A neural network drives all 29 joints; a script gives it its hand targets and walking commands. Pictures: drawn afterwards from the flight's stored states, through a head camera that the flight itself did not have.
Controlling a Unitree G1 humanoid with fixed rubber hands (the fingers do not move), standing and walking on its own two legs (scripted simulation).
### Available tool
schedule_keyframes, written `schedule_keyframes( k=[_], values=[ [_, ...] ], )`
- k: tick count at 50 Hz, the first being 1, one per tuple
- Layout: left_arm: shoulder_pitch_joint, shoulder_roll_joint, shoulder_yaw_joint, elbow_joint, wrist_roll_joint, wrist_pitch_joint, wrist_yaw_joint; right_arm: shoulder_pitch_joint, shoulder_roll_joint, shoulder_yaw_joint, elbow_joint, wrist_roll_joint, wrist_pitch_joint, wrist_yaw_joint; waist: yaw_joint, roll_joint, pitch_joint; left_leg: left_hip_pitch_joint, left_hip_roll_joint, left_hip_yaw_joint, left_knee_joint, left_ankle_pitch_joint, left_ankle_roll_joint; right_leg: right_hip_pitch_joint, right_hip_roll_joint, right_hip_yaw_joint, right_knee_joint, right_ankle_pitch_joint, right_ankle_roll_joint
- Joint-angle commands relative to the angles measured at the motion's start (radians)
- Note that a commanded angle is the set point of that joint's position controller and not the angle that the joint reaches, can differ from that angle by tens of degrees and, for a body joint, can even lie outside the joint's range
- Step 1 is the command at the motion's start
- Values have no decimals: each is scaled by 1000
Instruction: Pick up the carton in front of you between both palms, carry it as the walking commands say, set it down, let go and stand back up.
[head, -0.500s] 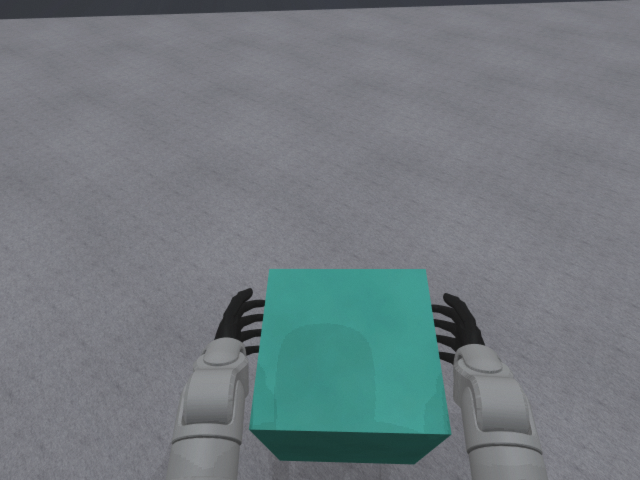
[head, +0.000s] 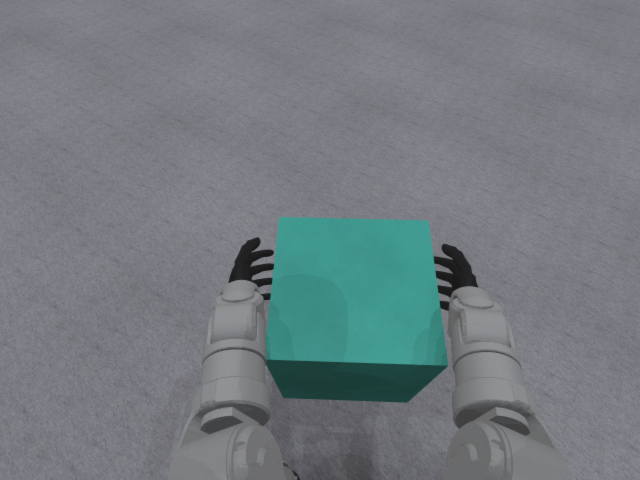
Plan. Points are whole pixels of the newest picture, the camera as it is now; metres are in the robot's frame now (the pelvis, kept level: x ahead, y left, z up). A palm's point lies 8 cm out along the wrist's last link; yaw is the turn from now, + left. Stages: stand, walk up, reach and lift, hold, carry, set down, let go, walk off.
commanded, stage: set down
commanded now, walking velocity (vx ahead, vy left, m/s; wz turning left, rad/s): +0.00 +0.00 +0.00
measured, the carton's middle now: (348, 317) +0.36 +0.00 -0.08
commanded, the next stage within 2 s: none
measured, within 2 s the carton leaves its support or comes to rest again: neither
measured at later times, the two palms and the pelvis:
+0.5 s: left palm (262, 327) +0.39 +0.15 -0.19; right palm (420, 314) +0.43 -0.15 -0.19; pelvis -0.02 -0.02 -0.12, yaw -1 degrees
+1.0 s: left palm (266, 346) +0.42 +0.16 -0.35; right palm (395, 326) +0.48 -0.13 -0.34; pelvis -0.04 -0.01 -0.24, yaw -2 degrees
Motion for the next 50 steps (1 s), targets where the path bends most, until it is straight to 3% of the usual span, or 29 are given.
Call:
schedule_keyframes(
  k=[1, 5, 9, 13, 16, 21, 24, 31, 41, 50],
  values=[
    [-401, -605, -251, 123, -94, -96, -136, -487, 564, 266, 93, 108, -95, 187, 12, 65, -269, 192, -50, -21, -1, -23, -11, -368, 57, -42, -73, -18, -40],
    [-434, -657, -334, 100, -120, -231, -115, -491, 610, 347, 105, 155, -217, 198, 7, 44, -468, 134, -62, -28, 117, 139, -14, -504, 82, -52, 27, 77, -28],
    [-501, -764, -497, 67, -186, -349, -110, -546, 689, 516, 78, 240, -323, 210, -9, 27, -763, 106, -71, -30, 266, 300, -17, -633, 108, -60, 149, 166, -7],
    [-604, -830, -702, -65, -286, -384, -110, -628, 763, 701, -34, 340, -347, 207, -5, 23, -1138, 104, -77, -4, 414, 447, -24, -695, 117, -69, 271, 270, 13],
    [-616, -842, -780, -122, -335, -359, -117, -640, 794, 775, -69, 386, -317, 200, 3, 25, -1278, 6, -88, 16, 486, 447, -33, -742, 118, -71, 343, 296, 25],
    [-619, -844, -737, -60, -328, -284, -160, -633, 850, 741, 16, 371, -237, 216, 27, 2, -1158, -338, -99, 55, 536, 199, -38, -816, 117, -65, 410, 169, 36],
    [-640, -832, -678, -4, -310, -252, -179, -649, 845, 689, 81, 347, -206, 224, 34, -1, -1089, -467, -99, 64, 570, 134, -34, -894, 117, -69, 440, 123, 34],
    [-719, -796, -595, 55, -302, -261, -168, -722, 798, 624, 157, 333, -222, 203, 40, 6, -1109, -634, -109, 75, 689, 155, -47, -1051, 123, -71, 553, 144, 30],
    [-878, -746, -586, 16, -352, -278, -119, -894, 730, 681, 146, 397, -242, 156, 64, -21, -1272, -761, -114, 99, 871, 151, -69, -1153, 138, -90, 737, 134, 32],
    [-1043, -692, -555, -2, -381, -257, -92, -1043, 662, 672, 199, 426, -223, 147, 83, -28, -1299, -820, -110, 125, 998, 102, -81, -1273, 146, -118, 869, 52, 28]
  ],
)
